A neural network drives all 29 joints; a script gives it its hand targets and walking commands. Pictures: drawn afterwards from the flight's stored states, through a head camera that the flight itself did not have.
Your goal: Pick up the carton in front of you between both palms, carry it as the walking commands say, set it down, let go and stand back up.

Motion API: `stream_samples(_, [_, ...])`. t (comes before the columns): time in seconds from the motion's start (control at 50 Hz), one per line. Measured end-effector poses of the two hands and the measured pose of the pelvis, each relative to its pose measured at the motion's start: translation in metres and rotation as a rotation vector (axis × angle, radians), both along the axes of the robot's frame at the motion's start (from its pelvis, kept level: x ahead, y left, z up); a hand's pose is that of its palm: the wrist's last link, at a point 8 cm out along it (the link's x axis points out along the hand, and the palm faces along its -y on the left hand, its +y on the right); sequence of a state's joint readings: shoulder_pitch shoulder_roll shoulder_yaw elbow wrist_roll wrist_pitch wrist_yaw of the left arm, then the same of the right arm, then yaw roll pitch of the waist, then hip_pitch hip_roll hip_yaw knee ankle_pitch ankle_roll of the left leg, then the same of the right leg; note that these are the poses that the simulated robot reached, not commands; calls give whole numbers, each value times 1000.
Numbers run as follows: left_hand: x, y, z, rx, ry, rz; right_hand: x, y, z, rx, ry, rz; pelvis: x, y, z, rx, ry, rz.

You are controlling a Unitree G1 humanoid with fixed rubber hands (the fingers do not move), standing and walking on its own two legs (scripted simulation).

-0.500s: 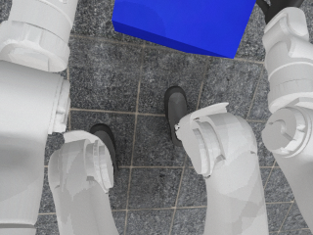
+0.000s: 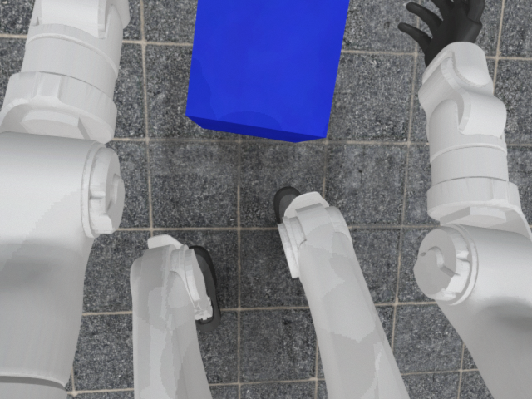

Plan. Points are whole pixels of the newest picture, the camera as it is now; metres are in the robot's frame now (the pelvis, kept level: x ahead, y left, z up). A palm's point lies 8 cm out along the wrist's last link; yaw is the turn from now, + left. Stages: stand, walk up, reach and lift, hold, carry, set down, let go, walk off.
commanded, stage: set down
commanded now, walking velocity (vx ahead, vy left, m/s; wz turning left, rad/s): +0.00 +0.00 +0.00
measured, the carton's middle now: (260, 76) +0.52 -0.12 -0.34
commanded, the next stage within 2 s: let go in 0.50 s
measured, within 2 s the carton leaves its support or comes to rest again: neither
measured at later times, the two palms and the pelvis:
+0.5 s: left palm out of the picture +0.62 +0.05 +0.05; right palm out of the picture +0.46 -0.31 +0.04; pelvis +0.03 +0.00 +0.13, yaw +0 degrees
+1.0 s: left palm out of the picture +0.46 +0.11 +0.15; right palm out of the picture +0.36 -0.28 +0.16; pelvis +0.07 -0.03 +0.25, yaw +2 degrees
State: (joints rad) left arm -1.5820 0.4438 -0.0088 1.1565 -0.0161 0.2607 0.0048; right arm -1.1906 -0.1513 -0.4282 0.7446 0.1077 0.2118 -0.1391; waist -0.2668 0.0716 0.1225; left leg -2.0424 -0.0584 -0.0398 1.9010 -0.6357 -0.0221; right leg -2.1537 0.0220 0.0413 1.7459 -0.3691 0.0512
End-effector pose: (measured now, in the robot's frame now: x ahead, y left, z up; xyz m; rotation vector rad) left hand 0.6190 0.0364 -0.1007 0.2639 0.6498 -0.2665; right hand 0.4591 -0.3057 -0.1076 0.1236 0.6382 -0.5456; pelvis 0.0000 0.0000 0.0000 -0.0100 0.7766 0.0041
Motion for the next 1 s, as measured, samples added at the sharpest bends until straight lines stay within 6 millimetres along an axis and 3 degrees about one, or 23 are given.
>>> stream_samples(0.16, [-1, 9, 37, -5, -13, -10, 3, 1, 47, -22, 8, 11, 9, 0, 36, -4, 57, 10])
stream_samples(0.44, [0, 12, 128, -4, -1, -15, -2, -2, 136, -15, 6, 9, 27, 1, 112, -4, 74, 8])
stream_samples(0.62, [-7, 22, 174, -3, 6, 19, -4, 6, 178, -25, 14, 66, 37, -3, 156, 13, 46, 7])
stream_samples(0.7, [-29, 30, 186, 4, 1, 70, -14, 14, 194, -42, 41, 150, 44, -8, 176, 24, 22, 7])
stream_samples(0.88, [-121, 56, 217, 36, 11, 265, -63, 24, 240, -60, 133, 369, 60, -21, 226, 37, -130, 15])
stream_samples(1.0, [-164, 73, 250, 55, 8, 326, -96, 23, 271, -64, 159, 466, 73, -29, 250, 38, -264, 10])
